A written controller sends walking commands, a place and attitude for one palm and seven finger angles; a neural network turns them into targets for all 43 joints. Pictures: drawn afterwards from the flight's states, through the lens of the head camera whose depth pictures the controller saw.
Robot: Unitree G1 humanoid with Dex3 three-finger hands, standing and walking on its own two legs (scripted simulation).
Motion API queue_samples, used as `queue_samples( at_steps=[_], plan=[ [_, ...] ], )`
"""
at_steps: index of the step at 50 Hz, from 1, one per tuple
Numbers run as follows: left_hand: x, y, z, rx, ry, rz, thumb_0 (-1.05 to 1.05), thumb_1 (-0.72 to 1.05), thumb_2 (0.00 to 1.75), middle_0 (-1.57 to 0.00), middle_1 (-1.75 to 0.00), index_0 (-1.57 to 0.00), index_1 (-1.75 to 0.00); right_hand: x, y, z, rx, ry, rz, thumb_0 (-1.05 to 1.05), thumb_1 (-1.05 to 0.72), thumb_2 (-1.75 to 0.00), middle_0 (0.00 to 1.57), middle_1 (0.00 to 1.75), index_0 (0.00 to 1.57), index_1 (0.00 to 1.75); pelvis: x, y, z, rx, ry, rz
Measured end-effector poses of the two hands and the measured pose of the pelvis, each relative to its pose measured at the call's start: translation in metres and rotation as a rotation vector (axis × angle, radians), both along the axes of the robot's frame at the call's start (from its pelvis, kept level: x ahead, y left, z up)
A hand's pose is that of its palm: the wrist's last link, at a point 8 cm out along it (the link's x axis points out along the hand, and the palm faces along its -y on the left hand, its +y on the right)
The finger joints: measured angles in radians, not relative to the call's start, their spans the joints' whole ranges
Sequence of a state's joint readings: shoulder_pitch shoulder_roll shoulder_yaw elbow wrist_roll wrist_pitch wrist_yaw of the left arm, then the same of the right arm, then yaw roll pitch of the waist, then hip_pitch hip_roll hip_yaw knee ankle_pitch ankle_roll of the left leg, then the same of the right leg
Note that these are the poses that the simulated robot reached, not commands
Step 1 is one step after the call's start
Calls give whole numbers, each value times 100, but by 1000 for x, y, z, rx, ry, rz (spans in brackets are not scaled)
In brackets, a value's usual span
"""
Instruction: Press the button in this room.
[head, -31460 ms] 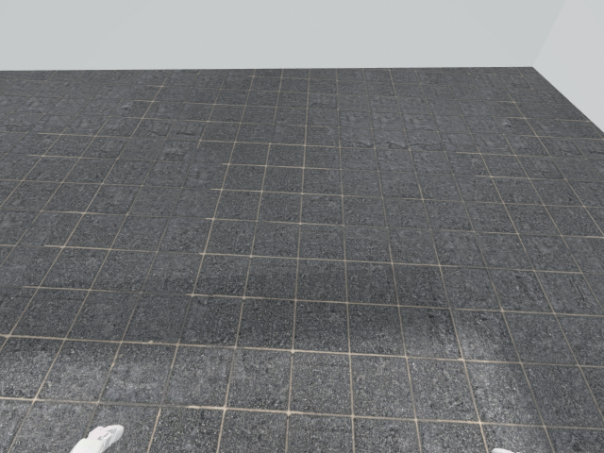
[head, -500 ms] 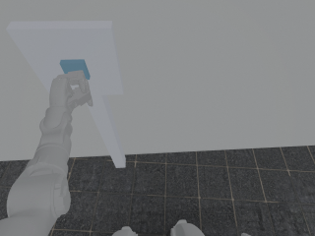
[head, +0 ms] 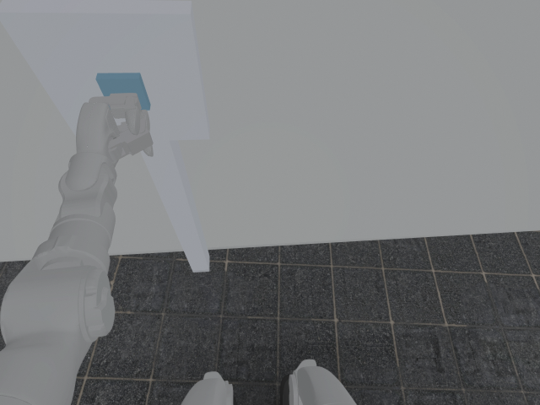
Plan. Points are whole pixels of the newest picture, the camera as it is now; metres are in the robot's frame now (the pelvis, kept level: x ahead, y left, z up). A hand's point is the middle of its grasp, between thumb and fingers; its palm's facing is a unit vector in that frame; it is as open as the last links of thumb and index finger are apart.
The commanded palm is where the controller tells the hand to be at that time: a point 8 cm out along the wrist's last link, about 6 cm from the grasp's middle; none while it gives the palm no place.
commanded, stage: pull the fist back off the button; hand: left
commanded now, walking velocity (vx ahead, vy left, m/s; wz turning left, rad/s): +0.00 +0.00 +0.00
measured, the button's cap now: (126, 87) +0.54 +0.18 +0.13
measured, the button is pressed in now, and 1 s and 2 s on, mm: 14 0 0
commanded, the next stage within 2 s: draw the hand back to the body in 0.98 s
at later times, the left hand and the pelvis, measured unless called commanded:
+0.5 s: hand (145, 141) +0.47 +0.15 +0.09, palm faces +0.02 -1.00 -0.01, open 3.4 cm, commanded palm +0.44 +0.20 +0.10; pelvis +0.03 +0.00 +0.01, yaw -1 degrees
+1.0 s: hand (131, 189) +0.39 +0.16 +0.10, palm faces +0.04 -1.00 -0.02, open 3.1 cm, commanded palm +0.37 +0.21 +0.10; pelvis +0.06 -0.01 +0.03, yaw +0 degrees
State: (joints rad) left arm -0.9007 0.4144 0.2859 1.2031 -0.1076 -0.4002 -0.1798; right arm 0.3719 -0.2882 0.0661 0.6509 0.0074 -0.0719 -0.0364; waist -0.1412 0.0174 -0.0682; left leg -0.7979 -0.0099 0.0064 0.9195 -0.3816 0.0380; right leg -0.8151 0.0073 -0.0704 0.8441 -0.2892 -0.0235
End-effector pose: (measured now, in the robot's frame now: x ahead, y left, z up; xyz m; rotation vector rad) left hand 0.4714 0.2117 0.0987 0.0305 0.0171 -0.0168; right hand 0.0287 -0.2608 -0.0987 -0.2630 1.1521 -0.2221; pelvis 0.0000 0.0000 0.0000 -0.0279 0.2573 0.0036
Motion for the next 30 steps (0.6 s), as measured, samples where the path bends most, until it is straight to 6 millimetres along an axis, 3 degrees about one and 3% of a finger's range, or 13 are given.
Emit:
queue_samples(
  at_steps=[9, 16, 22, 30],
  plan=[
    [0, -1, -1, -8, -5, 31, 3, 78, 92, -130, -150, -152, -150, -2, 5, 0, 11, -5, 8, 1, -90, -90, 21, 30, 20, 30, 1, 3, 0, 1, -2, -4],
    [-5, -2, -2, -8, -22, 36, 3, 86, 90, -130, -150, -152, -150, 8, 8, 1, 31, -8, 9, 1, -90, -90, 21, 30, 20, 30, 10, 4, 3, 5, -11, -15],
    [-17, -3, -3, -17, -24, 38, 3, 88, 90, -130, -150, -147, -150, 33, 9, 4, 53, -40, 8, 1, -90, -90, 21, 30, 20, 30, 24, 3, 9, 7, -36, -23],
    [-25, -6, -3, -12, -25, 32, 2, 89, 90, -130, -150, -136, -150, 84, 9, 14, 69, -133, 23, 1, -90, -90, 21, 30, 20, 30, 43, 0, 16, 10, -52, -30]
  ],
)
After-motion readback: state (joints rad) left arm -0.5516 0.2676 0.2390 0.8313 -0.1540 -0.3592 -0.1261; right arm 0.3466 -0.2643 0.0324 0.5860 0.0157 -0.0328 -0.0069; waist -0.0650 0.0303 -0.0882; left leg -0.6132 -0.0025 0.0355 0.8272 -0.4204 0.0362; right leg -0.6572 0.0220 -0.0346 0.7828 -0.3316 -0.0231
